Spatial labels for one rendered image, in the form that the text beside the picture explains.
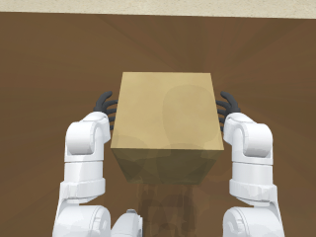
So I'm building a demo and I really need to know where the carton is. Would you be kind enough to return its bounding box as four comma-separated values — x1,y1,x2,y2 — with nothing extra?
111,72,224,185

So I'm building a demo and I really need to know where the robot left shin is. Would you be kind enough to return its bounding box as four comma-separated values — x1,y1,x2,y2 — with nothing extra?
126,209,137,214

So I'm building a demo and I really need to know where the robot left forearm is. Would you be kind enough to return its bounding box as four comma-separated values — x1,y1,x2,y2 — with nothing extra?
52,112,111,237

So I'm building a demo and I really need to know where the left robot thigh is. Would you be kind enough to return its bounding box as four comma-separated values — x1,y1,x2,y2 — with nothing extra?
111,212,143,237

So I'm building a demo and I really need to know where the robot right hand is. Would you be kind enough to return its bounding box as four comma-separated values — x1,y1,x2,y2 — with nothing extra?
215,91,241,132

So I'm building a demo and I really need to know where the robot right upper arm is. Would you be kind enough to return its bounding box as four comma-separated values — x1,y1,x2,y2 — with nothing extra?
222,206,284,237

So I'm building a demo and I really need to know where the robot left hand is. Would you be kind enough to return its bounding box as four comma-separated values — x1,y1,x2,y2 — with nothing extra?
93,91,119,130

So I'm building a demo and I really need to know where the robot right forearm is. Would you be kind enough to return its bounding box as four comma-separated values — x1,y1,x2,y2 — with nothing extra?
223,113,285,237

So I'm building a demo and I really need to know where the robot left upper arm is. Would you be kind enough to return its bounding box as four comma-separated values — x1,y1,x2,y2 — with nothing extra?
53,205,112,237

